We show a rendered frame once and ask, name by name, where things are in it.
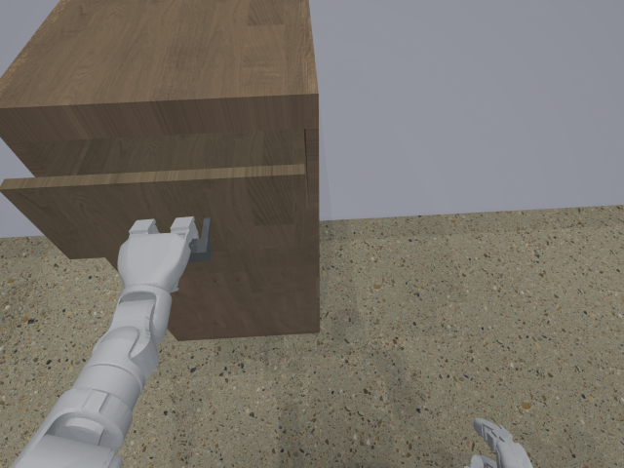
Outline left robot forearm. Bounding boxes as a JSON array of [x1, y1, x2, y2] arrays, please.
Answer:
[[10, 285, 172, 468]]

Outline cabinet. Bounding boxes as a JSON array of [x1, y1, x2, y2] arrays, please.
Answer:
[[0, 0, 320, 341]]

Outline robot left hand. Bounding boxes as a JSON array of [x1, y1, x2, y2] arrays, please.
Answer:
[[117, 216, 199, 293]]

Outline robot right hand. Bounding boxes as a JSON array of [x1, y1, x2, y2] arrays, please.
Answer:
[[464, 418, 533, 468]]

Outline drawer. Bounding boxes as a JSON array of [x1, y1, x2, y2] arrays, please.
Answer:
[[0, 129, 308, 259]]

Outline handle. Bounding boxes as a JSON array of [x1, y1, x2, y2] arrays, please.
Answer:
[[188, 217, 212, 262]]

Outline left robot upper arm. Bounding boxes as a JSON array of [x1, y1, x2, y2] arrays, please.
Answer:
[[20, 434, 123, 468]]

